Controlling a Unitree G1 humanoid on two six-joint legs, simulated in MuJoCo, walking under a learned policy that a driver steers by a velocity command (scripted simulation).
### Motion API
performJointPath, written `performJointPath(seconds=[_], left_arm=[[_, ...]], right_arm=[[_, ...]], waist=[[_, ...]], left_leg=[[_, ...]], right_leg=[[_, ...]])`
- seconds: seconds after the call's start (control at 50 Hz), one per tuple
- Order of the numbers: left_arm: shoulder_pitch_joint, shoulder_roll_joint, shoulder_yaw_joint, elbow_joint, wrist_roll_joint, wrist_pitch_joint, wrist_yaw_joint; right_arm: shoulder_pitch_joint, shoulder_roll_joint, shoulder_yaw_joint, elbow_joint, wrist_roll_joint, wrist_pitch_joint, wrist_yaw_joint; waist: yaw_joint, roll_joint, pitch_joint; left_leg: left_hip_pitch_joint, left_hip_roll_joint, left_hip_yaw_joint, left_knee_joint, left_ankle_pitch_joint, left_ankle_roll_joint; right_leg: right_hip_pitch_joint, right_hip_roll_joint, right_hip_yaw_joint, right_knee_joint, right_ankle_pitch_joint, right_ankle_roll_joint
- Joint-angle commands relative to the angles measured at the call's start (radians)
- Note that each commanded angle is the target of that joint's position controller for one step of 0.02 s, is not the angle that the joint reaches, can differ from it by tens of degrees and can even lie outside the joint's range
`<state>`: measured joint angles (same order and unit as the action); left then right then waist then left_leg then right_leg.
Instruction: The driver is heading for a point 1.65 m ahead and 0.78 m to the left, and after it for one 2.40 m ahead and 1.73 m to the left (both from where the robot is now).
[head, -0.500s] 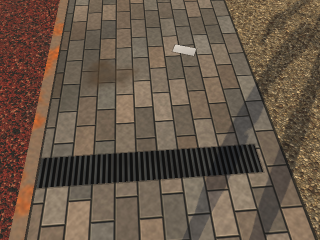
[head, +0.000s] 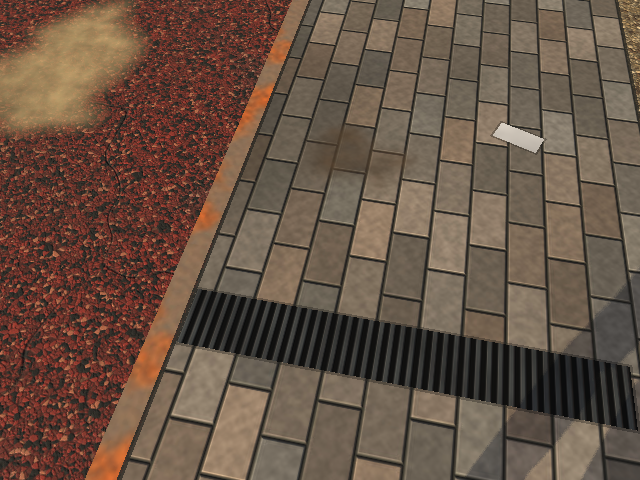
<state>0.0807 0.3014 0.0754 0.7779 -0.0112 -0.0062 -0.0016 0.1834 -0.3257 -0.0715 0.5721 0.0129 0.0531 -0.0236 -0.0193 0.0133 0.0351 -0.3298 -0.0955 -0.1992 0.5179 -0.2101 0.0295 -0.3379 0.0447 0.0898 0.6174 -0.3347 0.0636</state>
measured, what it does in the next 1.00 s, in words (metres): steps on the spot, turning left: right foot, then left foot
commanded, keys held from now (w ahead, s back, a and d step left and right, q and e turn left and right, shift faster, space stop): q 0.72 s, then no key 0.28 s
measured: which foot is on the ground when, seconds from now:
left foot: down 0.00-0.04, up 0.06-0.44, down 0.46-1.00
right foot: up 0.00-0.02, down 0.04-0.46, up 0.48-0.90, down 0.92-1.00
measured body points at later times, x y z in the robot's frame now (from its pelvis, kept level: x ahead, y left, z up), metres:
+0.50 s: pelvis -0.01 +0.02 -0.01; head +0.02 +0.06 +0.44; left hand +0.04 +0.35 -0.12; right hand +0.23 -0.20 -0.08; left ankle -0.04 +0.13 -0.74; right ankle +0.00 -0.13 -0.72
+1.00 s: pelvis +0.00 +0.02 +0.00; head +0.03 +0.02 +0.45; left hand -0.01 +0.33 -0.10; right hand +0.29 -0.13 -0.09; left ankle -0.04 +0.13 -0.73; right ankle +0.07 -0.09 -0.74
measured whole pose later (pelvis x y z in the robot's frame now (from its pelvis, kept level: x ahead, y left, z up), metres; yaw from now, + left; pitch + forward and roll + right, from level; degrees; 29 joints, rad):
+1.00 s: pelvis +0.00 +0.02 +0.00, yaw +31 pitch +0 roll -1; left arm 0.15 0.28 0.05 0.74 0.02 -0.01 0.00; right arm 0.16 -0.30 -0.04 0.62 -0.01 0.03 -0.02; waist 0.00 0.04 0.04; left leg -0.31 -0.08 -0.17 0.62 -0.39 0.00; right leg -0.24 0.02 0.03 0.50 -0.26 -0.01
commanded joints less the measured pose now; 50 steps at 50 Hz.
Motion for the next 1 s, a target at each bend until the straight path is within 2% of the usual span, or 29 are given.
performJointPath(seconds=[0.02, 0.04, 0.06, 0.08, 0.1, 0.12, 0.14, 0.16, 0.22, 0.28, 0.38, 0.42, 0.44, 0.46, 0.48, 0.5, 0.52, 0.54, 0.56, 0.62, 0.7, 0.84, 0.88, 0.9, 0.92, 0.94, 0.96, 0.98, 1.0], left_arm=[[0.066, 0.114, 0.036, -0.045, 0.003, -0.025, -0.007], [0.095, 0.169, 0.05, -0.046, 0.017, -0.022, -0.001], [0.061, 0.255, 0.065, -0.047, 0.033, -0.01, 0.006], [0.05, 0.201, 0.054, -0.066, 0.049, -0.014, 0.006], [0.002, 0.152, 0.037, -0.084, 0.043, -0.016, 0.013], [-0.041, 0.123, 0.029, -0.091, 0.03, -0.013, 0.019], [-0.052, 0.107, 0.023, -0.095, 0.015, -0.01, 0.025], [-0.044, 0.104, 0.019, -0.093, 0.011, -0.007, 0.031], [0.019, 0.124, 0.024, -0.082, 0.023, 0.01, 0.042], [0.036, 0.161, 0.036, -0.081, 0.021, 0.02, 0.038], [0.024, 0.205, 0.051, -0.078, -0.001, 0.022, 0.015], [0.004, 0.204, 0.051, -0.073, -0.022, 0.018, 0.012], [0.036, 0.174, 0.044, -0.057, -0.025, 0.014, 0.01], [0.084, 0.123, 0.031, -0.047, 0.0, 0.01, 0.005], [0.04, 0.066, 0.006, -0.113, 0.048, 0.007, 0.006], [-0.048, 0.119, 0.023, -0.127, 0.032, 0.006, 0.018], [-0.051, 0.139, 0.03, -0.128, 0.009, 0.009, 0.021], [-0.028, 0.141, 0.035, -0.111, 0.007, 0.012, 0.026], [-0.019, 0.15, 0.039, -0.102, 0.015, 0.015, 0.032], [0.02, 0.131, 0.037, -0.089, 0.016, 0.013, 0.027], [-0.014, 0.104, 0.024, -0.101, 0.013, 0.01, 0.026], [-0.002, 0.105, 0.018, -0.108, 0.002, -0.002, 0.006], [0.025, 0.094, 0.015, -0.106, 0.003, -0.011, -0.003], [0.055, 0.082, 0.012, -0.098, 0.008, -0.017, -0.008], [0.066, 0.097, 0.012, -0.1, 0.024, -0.022, -0.007], [0.075, 0.157, 0.018, -0.116, 0.042, -0.022, -0.002], [0.029, 0.168, 0.013, -0.101, 0.053, -0.02, -0.001], [-0.012, 0.108, -0.003, -0.119, 0.042, -0.025, 0.0], [-0.016, 0.099, -0.008, -0.117, 0.037, -0.026, 0.002]], right_arm=[[-0.049, -0.156, -0.048, -0.074, 0.017, -0.005, -0.005], [-0.017, -0.118, -0.037, -0.073, 0.011, -0.006, -0.006], [0.03, -0.084, -0.029, -0.091, 0.01, -0.011, -0.005], [0.033, -0.17, -0.056, -0.077, -0.008, -0.02, -0.008], [0.049, -0.213, -0.075, -0.055, -0.002, -0.018, -0.005], [0.062, -0.199, -0.078, -0.033, 0.001, -0.01, -0.004], [0.067, -0.173, -0.073, -0.024, 0.0, -0.001, -0.006], [0.063, -0.145, -0.065, -0.023, 0.004, 0.005, -0.003], [-0.01, -0.1, -0.045, -0.058, 0.016, 0.003, 0.005], [-0.042, -0.079, -0.03, -0.079, 0.007, 0.002, 0.013], [-0.013, -0.094, -0.033, -0.082, 0.008, 0.01, 0.029], [0.041, -0.092, -0.04, -0.065, 0.007, 0.014, 0.036], [0.078, -0.11, -0.051, -0.051, 0.004, 0.014, 0.03], [0.119, -0.182, -0.075, -0.048, 0.006, 0.01, 0.018], [0.111, -0.301, -0.092, -0.082, -0.011, -0.001, 0.009], [0.141, -0.239, -0.076, -0.081, -0.04, -0.028, 0.023], [0.102, -0.209, -0.062, -0.068, -0.039, -0.047, 0.025], [0.047, -0.185, -0.058, -0.064, -0.021, -0.054, 0.02], [0.005, -0.161, -0.048, -0.068, -0.004, -0.052, 0.015], [-0.023, -0.151, -0.036, -0.076, -0.011, -0.044, -0.001], [-0.002, -0.165, -0.042, -0.066, -0.007, -0.037, -0.009], [-0.021, -0.152, -0.031, -0.051, -0.015, -0.023, 0.005], [-0.046, -0.137, -0.022, -0.045, -0.009, -0.021, 0.008], [-0.061, -0.121, -0.015, -0.042, -0.002, -0.02, 0.007], [-0.032, -0.097, -0.006, -0.03, -0.006, -0.024, 0.006], [0.013, -0.059, 0.005, -0.023, -0.028, -0.031, 0.005], [0.042, -0.065, 0.0, -0.027, -0.024, -0.034, 0.003], [0.029, -0.109, -0.009, -0.013, -0.035, -0.035, -0.003], [-0.001, -0.122, -0.018, -0.011, -0.028, -0.034, -0.005]], waist=[[0.051, 0.136, -0.138], [0.038, 0.036, -0.162], [-0.023, -0.252, -0.114], [0.011, -0.243, -0.105], [-0.009, -0.171, -0.091], [-0.024, -0.145, -0.073], [-0.016, -0.146, -0.057], [-0.007, -0.147, -0.047], [0.044, -0.171, -0.051], [0.068, -0.184, -0.082], [0.054, -0.198, -0.091], [0.01, -0.18, -0.094], [-0.003, -0.138, -0.104], [-0.001, 0.047, -0.125], [0.013, 0.333, -0.121], [-0.069, 0.204, -0.185], [-0.037, 0.158, -0.145], [-0.008, 0.12, -0.114], [0.006, 0.109, -0.095], [0.032, 0.122, -0.122], [0.009, 0.125, -0.112], [-0.012, 0.147, -0.109], [0.011, 0.137, -0.113], [0.037, 0.128, -0.114], [0.036, 0.09, -0.117], [0.003, -0.062, -0.14], [-0.054, -0.227, -0.096], [-0.03, -0.21, -0.086], [-0.014, -0.199, -0.075]], left_leg=[[0.117, 0.199, -0.295, -0.056, 0.219, 0.126], [0.013, 0.138, -0.228, 0.052, 0.024, 0.072], [-0.201, -0.036, -0.013, 0.23, -0.323, 0.002], [-0.246, -0.005, 0.025, 0.477, -0.436, -0.051], [-0.243, 0.03, 0.024, 0.594, -0.374, -0.067], [-0.246, 0.041, 0.039, 0.641, -0.316, -0.084], [-0.277, 0.045, 0.046, 0.682, -0.262, -0.1], [-0.29, 0.052, 0.062, 0.701, -0.233, -0.113], [-0.312, 0.083, 0.133, 0.585, -0.19, -0.135], [-0.242, 0.125, 0.168, 0.428, -0.201, -0.138], [-0.063, 0.123, 0.242, 0.194, -0.164, -0.093], [0.047, 0.103, 0.27, 0.01, -0.038, -0.046], [0.153, 0.084, 0.257, -0.086, 0.055, -0.012], [0.325, 0.188, 0.083, -0.14, 0.337, 0.044], [0.401, 0.457, -0.308, -0.139, 0.616, 0.239], [0.341, 0.486, -0.336, -0.166, 0.555, 0.338], [0.301, 0.433, -0.244, -0.175, 0.473, 0.297], [0.272, 0.37, -0.176, -0.175, 0.375, 0.238], [0.253, 0.339, -0.148, -0.174, 0.342, 0.202], [0.203, 0.289, -0.108, -0.178, 0.381, 0.196], [0.22, 0.273, -0.153, -0.167, 0.282, 0.198], [0.152, 0.273, -0.234, -0.121, 0.253, 0.199], [0.148, 0.255, -0.244, -0.089, 0.279, 0.181], [0.125, 0.232, -0.234, -0.072, 0.258, 0.153], [0.083, 0.198, -0.215, -0.056, 0.175, 0.103], [0.025, 0.114, -0.115, 0.074, -0.006, 0.039], [-0.012, 0.02, 0.01, 0.109, -0.241, -0.016], [0.023, 0.057, 0.035, 0.159, -0.29, -0.058], [0.014, 0.061, 0.047, 0.169, -0.257, -0.068]], right_leg=[[0.119, -0.021, -0.011, -0.255, 0.178, -0.038], [0.243, -0.166, 0.098, -0.288, 0.243, -0.093], [0.289, -0.355, 0.324, -0.311, 0.427, -0.234], [0.23, -0.459, 0.41, -0.325, 0.483, -0.348], [0.202, -0.424, 0.324, -0.313, 0.469, -0.335], [0.192, -0.352, 0.228, -0.3, 0.422, -0.288], [0.207, -0.314, 0.169, -0.295, 0.397, -0.264], [0.212, -0.299, 0.126, -0.294, 0.424, -0.264], [0.287, -0.289, 0.052, -0.305, 0.457, -0.283], [0.325, -0.321, 0.014, -0.296, 0.49, -0.292], [0.271, -0.353, -0.045, -0.264, 0.516, -0.271], [0.238, -0.345, -0.082, -0.193, 0.473, -0.224], [0.179, -0.314, -0.124, -0.113, 0.39, -0.17], [0.012, -0.237, -0.214, 0.094, 0.172, -0.08], [-0.292, -0.079, -0.229, 0.361, -0.316, 0.011], [-0.31, -0.061, -0.061, 0.541, -0.362, 0.012], [-0.317, -0.082, -0.031, 0.587, -0.288, -0.003], [-0.316, -0.097, -0.022, 0.563, -0.2, -0.011], [-0.315, -0.103, -0.015, 0.528, -0.136, -0.008], [-0.23, -0.064, -0.029, 0.502, -0.024, 0.015], [-0.209, -0.042, -0.014, 0.295, -0.005, 0.031], [-0.046, -0.036, -0.029, 0.091, -0.04, 0.008], [0.023, -0.036, -0.04, -0.04, 0.017, -0.012], [0.101, -0.037, -0.049, -0.175, 0.13, -0.028], [0.188, -0.086, -0.008, -0.251, 0.271, -0.053], [0.264, -0.242, 0.138, -0.281, 0.453, -0.107], [0.172, -0.342, 0.264, -0.287, 0.505, -0.254], [0.132, -0.358, 0.278, -0.308, 0.437, -0.307], [0.149, -0.323, 0.248, -0.303, 0.391, -0.287]])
